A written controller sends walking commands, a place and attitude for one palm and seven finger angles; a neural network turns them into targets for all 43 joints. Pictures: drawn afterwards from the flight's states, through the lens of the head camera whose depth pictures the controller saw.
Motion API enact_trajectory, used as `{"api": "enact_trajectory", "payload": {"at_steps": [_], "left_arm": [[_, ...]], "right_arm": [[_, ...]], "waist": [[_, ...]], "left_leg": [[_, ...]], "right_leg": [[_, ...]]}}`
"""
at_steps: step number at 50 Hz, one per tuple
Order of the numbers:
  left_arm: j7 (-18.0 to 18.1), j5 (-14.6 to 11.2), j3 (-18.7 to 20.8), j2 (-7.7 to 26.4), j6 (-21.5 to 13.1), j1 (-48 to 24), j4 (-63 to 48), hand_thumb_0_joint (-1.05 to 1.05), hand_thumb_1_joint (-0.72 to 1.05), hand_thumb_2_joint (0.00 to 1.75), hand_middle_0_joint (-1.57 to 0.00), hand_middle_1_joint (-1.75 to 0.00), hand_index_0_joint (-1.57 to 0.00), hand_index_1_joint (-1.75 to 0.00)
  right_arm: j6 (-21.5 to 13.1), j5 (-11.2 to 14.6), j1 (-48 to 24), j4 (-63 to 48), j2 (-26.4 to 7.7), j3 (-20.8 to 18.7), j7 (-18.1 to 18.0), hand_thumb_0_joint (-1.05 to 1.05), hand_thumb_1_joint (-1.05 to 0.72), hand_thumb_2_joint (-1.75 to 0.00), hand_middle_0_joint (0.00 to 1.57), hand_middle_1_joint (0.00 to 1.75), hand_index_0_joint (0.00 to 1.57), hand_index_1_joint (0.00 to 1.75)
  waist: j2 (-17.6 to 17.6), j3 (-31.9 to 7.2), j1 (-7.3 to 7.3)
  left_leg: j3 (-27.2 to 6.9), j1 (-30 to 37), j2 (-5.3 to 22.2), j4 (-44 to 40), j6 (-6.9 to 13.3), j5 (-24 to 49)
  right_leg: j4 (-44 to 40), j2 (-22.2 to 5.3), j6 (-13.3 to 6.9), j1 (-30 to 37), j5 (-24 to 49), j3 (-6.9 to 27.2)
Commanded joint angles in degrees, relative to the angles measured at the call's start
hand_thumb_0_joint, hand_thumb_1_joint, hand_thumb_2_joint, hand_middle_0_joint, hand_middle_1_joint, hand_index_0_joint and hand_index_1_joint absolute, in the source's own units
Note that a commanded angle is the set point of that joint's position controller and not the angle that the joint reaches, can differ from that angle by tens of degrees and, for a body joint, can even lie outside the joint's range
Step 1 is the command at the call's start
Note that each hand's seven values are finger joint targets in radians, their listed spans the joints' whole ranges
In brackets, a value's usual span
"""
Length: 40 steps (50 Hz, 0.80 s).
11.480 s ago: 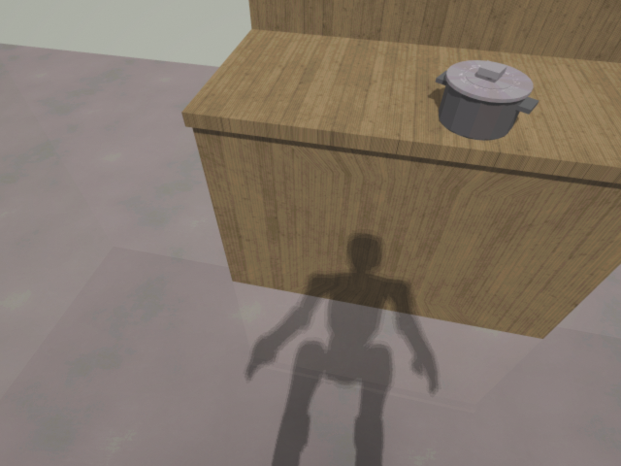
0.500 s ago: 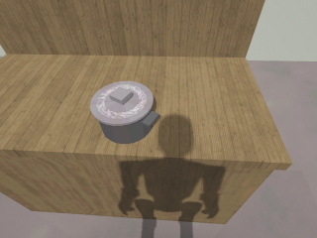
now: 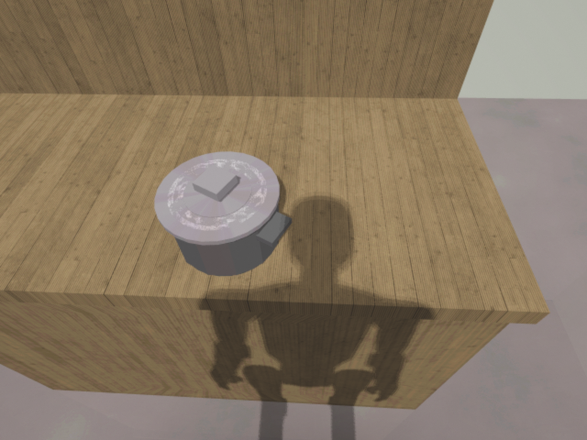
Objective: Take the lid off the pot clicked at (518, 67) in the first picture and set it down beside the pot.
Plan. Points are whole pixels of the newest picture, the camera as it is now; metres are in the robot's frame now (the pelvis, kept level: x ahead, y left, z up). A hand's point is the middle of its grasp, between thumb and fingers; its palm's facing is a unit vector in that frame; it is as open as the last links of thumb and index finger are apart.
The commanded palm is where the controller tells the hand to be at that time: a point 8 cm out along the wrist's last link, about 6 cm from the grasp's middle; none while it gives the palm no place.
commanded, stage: come to a stop and stand still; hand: left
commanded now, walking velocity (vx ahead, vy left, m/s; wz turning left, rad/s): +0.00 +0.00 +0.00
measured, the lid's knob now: (215, 182) +0.43 +0.14 +0.12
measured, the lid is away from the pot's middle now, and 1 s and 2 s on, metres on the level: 0.00 0.00 0.00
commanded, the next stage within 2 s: look again from close up in 0.54 s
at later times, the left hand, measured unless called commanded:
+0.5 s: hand out of the picture +0.02 +0.16 -0.17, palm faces +0.02 -0.98 -0.22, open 7.3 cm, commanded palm none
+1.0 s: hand out of the picture -0.01 +0.15 -0.17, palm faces +0.02 -0.98 -0.19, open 7.4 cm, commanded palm none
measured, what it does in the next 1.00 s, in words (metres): stands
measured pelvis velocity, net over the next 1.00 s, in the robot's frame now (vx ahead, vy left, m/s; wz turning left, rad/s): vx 0.00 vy -0.01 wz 0.00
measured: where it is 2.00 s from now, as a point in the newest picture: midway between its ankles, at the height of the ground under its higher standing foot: outside the picture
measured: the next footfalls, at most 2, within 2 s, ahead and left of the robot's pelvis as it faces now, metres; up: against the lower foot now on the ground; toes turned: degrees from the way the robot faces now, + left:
none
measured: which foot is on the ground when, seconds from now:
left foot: down 0.00-1.00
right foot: down 0.00-1.00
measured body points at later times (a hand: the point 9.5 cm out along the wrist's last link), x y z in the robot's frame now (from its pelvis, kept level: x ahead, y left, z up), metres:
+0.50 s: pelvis +0.01 -0.01 +0.00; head +0.04 -0.02 +0.45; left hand +0.02 +0.21 -0.15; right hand +0.01 -0.23 -0.16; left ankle -0.05 +0.10 -0.74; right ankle +0.01 -0.11 -0.74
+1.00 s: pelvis +0.00 -0.01 +0.00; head +0.02 -0.02 +0.45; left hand -0.01 +0.20 -0.15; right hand -0.03 -0.22 -0.16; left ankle -0.05 +0.10 -0.74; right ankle +0.01 -0.11 -0.74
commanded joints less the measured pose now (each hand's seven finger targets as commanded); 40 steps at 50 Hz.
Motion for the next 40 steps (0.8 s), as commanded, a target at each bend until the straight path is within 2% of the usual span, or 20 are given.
{"api": "enact_trajectory", "payload": {"at_steps": [1, 5, 8, 15, 21, 24, 30, 31, 35, 36, 40], "left_arm": [[0.51, -0.34, 1.4, 6.45, -0.81, 3.95, -1.74, 0.0, 0.9, 0.9, -0.2, -0.3, -0.2, -0.3], [0.58, -0.25, 1.37, 6.34, -0.84, 3.64, -1.67, 0.0, 0.9, 0.9, -0.2, -0.3, -0.2, -0.3], [0.58, -0.2, 1.37, 6.36, -0.91, 3.53, -1.62, 0.0, 0.9, 0.9, -0.2, -0.3, -0.2, -0.3], [0.62, -0.21, 1.38, 6.44, -1.0, 3.62, -1.44, 0.0, 0.9, 0.9, -0.2, -0.3, -0.2, -0.3], [0.55, -0.32, 1.29, 6.57, -1.13, 4.18, -1.23, 0.0, 0.9, 0.9, -0.2, -0.3, -0.2, -0.3], [0.61, -0.25, 1.24, 6.49, -1.11, 4.12, -1.08, 0.0, 0.9, 0.9, -0.2, -0.3, -0.2, -0.3], [0.51, -0.22, 1.1, 6.3, -1.03, 4.65, -0.71, 0.0, 0.9, 0.9, -0.2, -0.3, -0.2, -0.3], [0.43, -0.29, 1.14, 6.43, -0.99, 4.75, -0.7, 0.0, 0.9, 0.9, -0.2, -0.3, -0.2, -0.3], [0.47, -0.21, 1.14, 6.06, -1.0, 4.91, -0.71, 0.0, 0.9, 0.9, -0.2, -0.3, -0.2, -0.3], [0.41, -0.3, 1.14, 6.11, -0.96, 5.09, -0.54, 0.0, 0.9, 0.9, -0.2, -0.3, -0.2, -0.3], [0.44, -0.18, 1.1, 5.75, -0.87, 5.16, -0.47, 0.0, 0.9, 0.9, -0.2, -0.3, -0.2, -0.3]], "right_arm": [[-1.11, -0.11, 4.11, -1.13, -4.85, -0.87, -0.46, 0.0, -0.9, -0.9, 0.2, 0.3, 0.2, 0.3], [-0.97, -0.05, 4.26, -0.5, -4.75, -0.96, -0.53, 0.0, -0.9, -0.9, 0.2, 0.3, 0.2, 0.3], [-0.89, 0.03, 3.9, -0.34, -4.59, -1.02, -0.51, 0.0, -0.9, -0.9, 0.2, 0.3, 0.2, 0.3], [-0.84, 0.09, 3.92, 0.52, -4.45, -1.04, -0.54, 0.0, -0.9, -0.9, 0.2, 0.3, 0.2, 0.3], [-0.67, 0.17, 3.9, 1.04, -4.13, -1.04, -0.54, 0.0, -0.9, -0.9, 0.2, 0.3, 0.2, 0.3], [-0.72, 0.19, 4.03, 1.32, -4.05, -0.96, -0.52, 0.0, -0.9, -0.9, 0.2, 0.3, 0.2, 0.3], [-0.52, 0.28, 4.21, 1.85, -3.63, -0.85, -0.43, 0.0, -0.9, -0.9, 0.2, 0.3, 0.2, 0.3], [-0.43, 0.27, 4.13, 1.85, -3.44, -0.89, -0.45, 0.0, -0.9, -0.9, 0.2, 0.3, 0.2, 0.3], [-0.61, 0.3, 4.87, 2.14, -3.25, -0.79, -0.37, 0.0, -0.9, -0.9, 0.2, 0.3, 0.2, 0.3], [-0.52, 0.28, 4.61, 2.25, -3.11, -0.84, -0.4, 0.0, -0.9, -0.9, 0.2, 0.3, 0.2, 0.3], [-0.61, 0.31, 5.36, 2.48, -2.85, -0.7, -0.35, 0.0, -0.9, -0.9, 0.2, 0.3, 0.2, 0.3]], "waist": [[-1.09, -1.09, 0.3], [-0.8, -1.34, -0.09], [-2.37, -1.05, -0.09], [-1.26, -1.38, -0.15], [-2.58, -1.34, 0.0], [-0.5, -0.8, -0.11], [-1.43, 0.59, -0.1], [-2.64, 1.3, 0.09], [-1.15, 0.43, -0.08], [-2.17, 0.64, 0.12], [-0.86, 1.5, -0.01]], "left_leg": [[-6.12, -1.75, 7.84, -4.37, 0.01, 18.14], [-5.65, -0.77, 7.77, -4.46, -0.35, 17.75], [-5.49, -0.87, 7.68, -4.38, -0.38, 16.88], [-5.14, 0.48, 7.88, -4.72, -0.61, 17.94], [-5.0, 0.43, 8.0, -4.85, -0.71, 16.23], [-4.95, 0.56, 7.88, -5.17, -0.85, 16.78], [-4.79, -0.25, 7.7, -5.6, -0.86, 12.99], [-4.84, -0.85, 7.8, -5.69, -0.77, 11.75], [-4.78, -0.66, 7.71, -5.83, -0.72, 11.91], [-4.79, -0.8, 7.91, -5.91, -0.65, 11.07], [-4.8, -1.64, 7.67, -6.11, -0.69, 10.51]], "right_leg": [[-3.19, -5.84, -2.71, 4.14, 14.91, 4.88], [-3.51, -6.21, -2.86, 4.13, 16.22, 5.48], [-4.11, -6.46, -2.91, 4.34, 17.12, 5.76], [-4.57, -6.62, -2.94, 4.97, 18.58, 5.67], [-5.71, -6.71, -3.1, 5.74, 19.24, 5.81], [-5.69, -6.84, -3.09, 5.44, 19.22, 5.98], [-7.12, -6.78, -2.9, 4.72, 15.72, 6.18], [-7.69, -6.53, -2.91, 4.59, 14.56, 6.19], [-7.56, -6.51, -2.9, 4.66, 13.41, 6.35], [-7.94, -6.31, -2.89, 4.65, 12.56, 6.15], [-7.91, -6.31, -2.85, 4.03, 10.89, 6.28]]}}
